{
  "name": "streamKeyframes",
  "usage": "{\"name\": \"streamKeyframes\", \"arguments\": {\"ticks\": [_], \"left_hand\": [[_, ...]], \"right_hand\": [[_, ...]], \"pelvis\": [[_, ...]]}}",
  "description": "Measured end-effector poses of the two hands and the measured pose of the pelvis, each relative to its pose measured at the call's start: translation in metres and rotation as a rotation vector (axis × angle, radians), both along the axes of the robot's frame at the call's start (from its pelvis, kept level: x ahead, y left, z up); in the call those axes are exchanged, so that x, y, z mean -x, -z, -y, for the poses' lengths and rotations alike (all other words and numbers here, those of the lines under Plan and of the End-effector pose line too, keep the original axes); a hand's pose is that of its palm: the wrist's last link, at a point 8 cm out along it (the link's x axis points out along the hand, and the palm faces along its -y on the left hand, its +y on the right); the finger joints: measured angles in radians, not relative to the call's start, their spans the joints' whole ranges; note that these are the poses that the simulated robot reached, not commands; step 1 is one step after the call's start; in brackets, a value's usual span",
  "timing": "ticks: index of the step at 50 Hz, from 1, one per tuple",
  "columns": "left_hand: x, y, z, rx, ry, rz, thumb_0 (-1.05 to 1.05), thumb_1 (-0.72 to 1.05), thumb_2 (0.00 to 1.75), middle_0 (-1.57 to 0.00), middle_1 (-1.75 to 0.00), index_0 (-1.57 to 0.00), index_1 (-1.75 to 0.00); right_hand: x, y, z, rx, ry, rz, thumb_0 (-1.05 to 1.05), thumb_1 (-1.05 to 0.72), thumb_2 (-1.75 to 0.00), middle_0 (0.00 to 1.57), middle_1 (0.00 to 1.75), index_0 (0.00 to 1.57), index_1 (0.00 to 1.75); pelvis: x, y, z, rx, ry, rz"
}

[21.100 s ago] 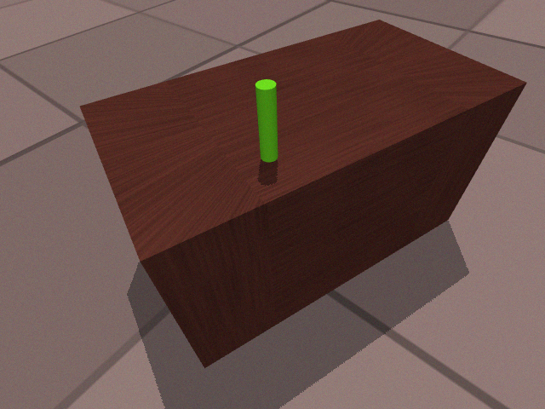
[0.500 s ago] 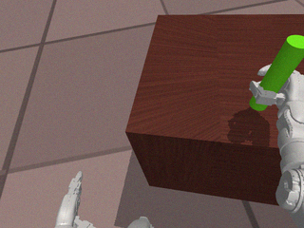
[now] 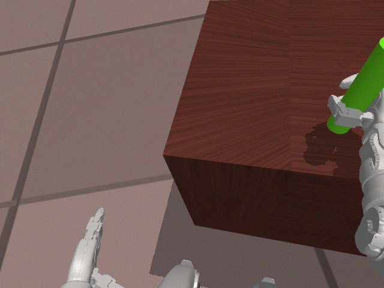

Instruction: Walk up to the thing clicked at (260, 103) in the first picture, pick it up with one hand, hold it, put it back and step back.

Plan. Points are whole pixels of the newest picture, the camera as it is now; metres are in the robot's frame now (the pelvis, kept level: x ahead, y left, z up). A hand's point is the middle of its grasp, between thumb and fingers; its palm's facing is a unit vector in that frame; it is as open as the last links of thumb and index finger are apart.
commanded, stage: lower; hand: right
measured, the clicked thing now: (361, 93) +0.50 -0.21 +0.11
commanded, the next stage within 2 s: loosen in 0.36 s
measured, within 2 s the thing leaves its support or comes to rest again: rests again in 0.16 s
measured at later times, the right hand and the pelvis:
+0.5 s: hand (341, 107) +0.51 -0.20 +0.06, palm faces +0.14 +0.99 +0.01, open 6.2 cm; pelvis +0.00 +0.00 -0.01, yaw +0 degrees
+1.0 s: hand (340, 106) +0.51 -0.20 +0.06, palm faces +0.15 +0.99 +0.01, open 11.6 cm; pelvis -0.01 -0.01 -0.02, yaw +0 degrees
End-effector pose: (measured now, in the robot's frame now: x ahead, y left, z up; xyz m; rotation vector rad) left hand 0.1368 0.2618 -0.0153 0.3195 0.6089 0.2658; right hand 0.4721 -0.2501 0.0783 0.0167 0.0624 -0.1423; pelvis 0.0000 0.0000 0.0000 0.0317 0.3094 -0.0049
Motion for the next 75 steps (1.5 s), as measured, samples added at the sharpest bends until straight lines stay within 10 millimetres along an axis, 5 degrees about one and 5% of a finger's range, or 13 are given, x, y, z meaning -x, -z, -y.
{"name": "streamKeyframes", "arguments": {"ticks": [28,40,49,59,66,75], "left_hand": [[-0.003,0.003,0.001,-0.028,0.021,0.018,-0.02,-0.54,0.05,-0.06,-0.04,-0.06,-0.05],[0.008,0.003,0.004,-0.036,0.016,0.003,-0.01,-0.51,0.04,-0.06,-0.05,-0.07,-0.04],[0.007,0.002,0.008,-0.031,0.008,0.006,-0.02,-0.53,0.05,-0.06,-0.05,-0.06,-0.05],[0.0,0.002,0.006,-0.03,0.008,0.0,-0.02,-0.53,0.05,-0.06,-0.05,-0.06,-0.05],[-0.004,-0.011,-0.007,-0.047,-0.019,0.008,-0.02,-0.51,0.04,-0.06,-0.05,-0.06,-0.05],[-0.009,0.008,-0.003,0.049,-0.034,-0.07,-0.01,-0.51,0.03,-0.05,-0.04,-0.06,-0.04]], "right_hand": [[-0.006,0.019,0.0,-0.003,0.003,0.021,-0.03,0.0,-1.18,0.91,1.21,0.95,1.23],[-0.008,0.022,0.001,0.006,-0.003,0.021,-0.02,0.07,-0.7,1.03,0.89,1.04,0.9],[-0.012,0.022,-0.001,-0.001,0.003,0.019,-0.01,0.29,-0.36,0.83,0.58,0.83,0.59],[-0.012,0.021,0.004,0.011,0.013,0.022,-0.01,0.41,-0.21,0.49,0.34,0.49,0.35],[-0.015,-0.006,0.017,0.016,0.037,0.056,-0.01,0.41,-0.18,0.29,0.23,0.29,0.24],[-0.015,-0.084,0.056,0.057,0.075,0.097,-0.01,0.47,-0.07,0.13,0.09,0.12,0.1]], "pelvis": [[0.003,0.016,-0.001,-0.01,0.006,-0.041],[0.008,0.02,0.001,-0.014,0.004,-0.046],[0.006,0.02,0.005,-0.015,-0.001,-0.049],[0.0,0.018,0.005,-0.014,-0.001,-0.051],[-0.008,0.009,0.002,-0.012,-0.001,-0.027],[-0.017,-0.007,-0.001,-0.007,0.008,0.015]]}}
